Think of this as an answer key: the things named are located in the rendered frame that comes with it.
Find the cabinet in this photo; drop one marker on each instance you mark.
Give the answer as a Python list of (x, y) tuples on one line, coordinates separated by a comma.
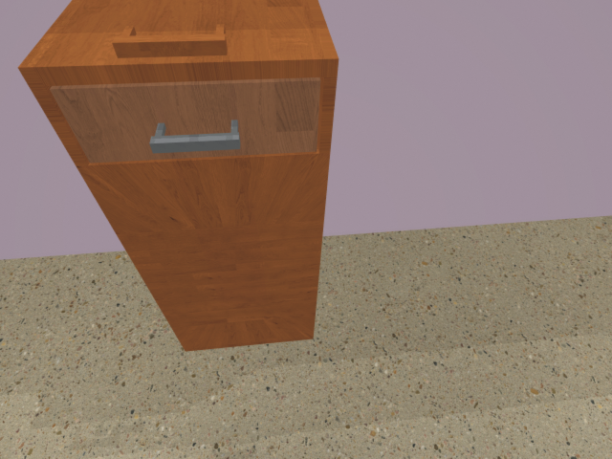
[(229, 246)]

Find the drawer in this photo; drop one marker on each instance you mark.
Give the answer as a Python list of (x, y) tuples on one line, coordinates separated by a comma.
[(115, 122)]

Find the handle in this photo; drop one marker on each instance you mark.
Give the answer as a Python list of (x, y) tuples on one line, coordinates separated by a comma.
[(170, 45), (198, 142)]

